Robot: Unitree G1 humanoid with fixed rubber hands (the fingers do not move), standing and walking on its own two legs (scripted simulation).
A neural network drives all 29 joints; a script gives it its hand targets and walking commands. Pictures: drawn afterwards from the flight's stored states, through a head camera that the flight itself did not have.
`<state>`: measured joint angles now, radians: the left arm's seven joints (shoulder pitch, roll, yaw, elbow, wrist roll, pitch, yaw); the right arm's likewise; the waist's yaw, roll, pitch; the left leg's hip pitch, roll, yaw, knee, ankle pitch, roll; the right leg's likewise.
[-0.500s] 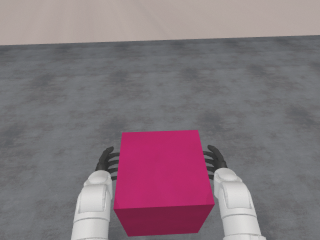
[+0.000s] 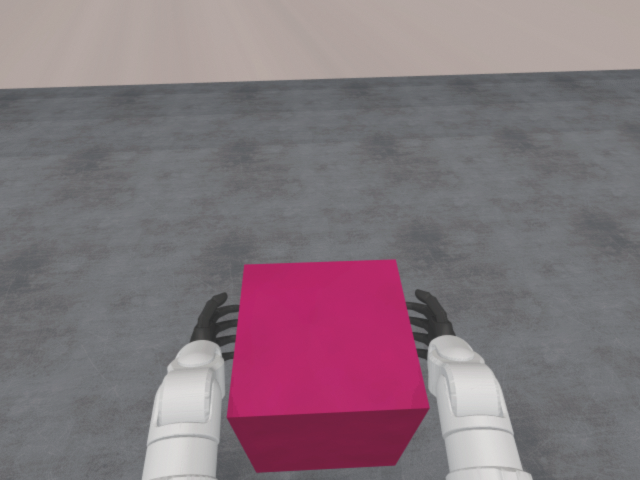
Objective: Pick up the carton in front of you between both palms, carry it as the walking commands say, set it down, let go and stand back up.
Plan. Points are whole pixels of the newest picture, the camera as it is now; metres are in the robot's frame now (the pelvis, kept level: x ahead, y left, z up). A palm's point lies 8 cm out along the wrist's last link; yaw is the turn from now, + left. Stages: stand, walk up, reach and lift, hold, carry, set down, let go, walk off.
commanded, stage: carry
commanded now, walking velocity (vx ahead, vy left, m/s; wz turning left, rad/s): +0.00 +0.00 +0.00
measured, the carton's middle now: (323, 370) +0.30 +0.00 -0.04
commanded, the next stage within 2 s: hold in 0.04 s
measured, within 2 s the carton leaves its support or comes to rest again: neither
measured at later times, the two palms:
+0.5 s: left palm (186, 378) +0.24 +0.16 +0.05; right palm (427, 333) +0.30 -0.13 +0.05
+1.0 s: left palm (219, 375) +0.31 +0.16 -0.07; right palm (408, 346) +0.35 -0.14 -0.07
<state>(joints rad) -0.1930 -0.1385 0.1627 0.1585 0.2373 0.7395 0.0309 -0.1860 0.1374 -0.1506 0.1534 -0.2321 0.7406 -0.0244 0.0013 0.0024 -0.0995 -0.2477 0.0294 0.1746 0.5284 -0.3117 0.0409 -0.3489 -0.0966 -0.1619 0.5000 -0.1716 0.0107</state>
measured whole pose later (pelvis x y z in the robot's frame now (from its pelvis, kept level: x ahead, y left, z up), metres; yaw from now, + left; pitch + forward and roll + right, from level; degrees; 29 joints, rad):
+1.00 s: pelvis -0.03 -0.06 -0.03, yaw +11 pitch +11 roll +0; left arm -0.61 -0.17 0.52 0.60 0.43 0.30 -0.03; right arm -0.58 0.19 -0.48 0.55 -0.41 0.32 0.01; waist -0.02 0.02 0.11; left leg -0.65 -0.04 -0.11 0.76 -0.31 -0.03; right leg -0.69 0.05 0.05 0.73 -0.24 -0.01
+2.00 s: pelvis -0.08 -0.06 -0.28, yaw +14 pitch +45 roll +3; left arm -1.12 0.01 0.45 0.75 0.16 0.25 0.12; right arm -1.11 -0.08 -0.43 0.73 -0.20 0.29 -0.04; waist -0.05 0.05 -0.05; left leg -2.02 -0.16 -0.07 1.79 -0.56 -0.08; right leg -2.08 0.11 0.09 1.78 -0.48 0.04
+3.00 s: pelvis -0.08 -0.06 -0.39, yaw +14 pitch +37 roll +1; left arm -1.42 0.17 0.25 1.01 0.00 0.19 0.17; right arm -1.36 -0.27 -0.34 0.96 -0.06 0.22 -0.01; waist -0.09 0.06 0.33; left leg -2.20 -0.19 -0.03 2.19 -0.64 -0.07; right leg -2.24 0.05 0.05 2.17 -0.58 0.04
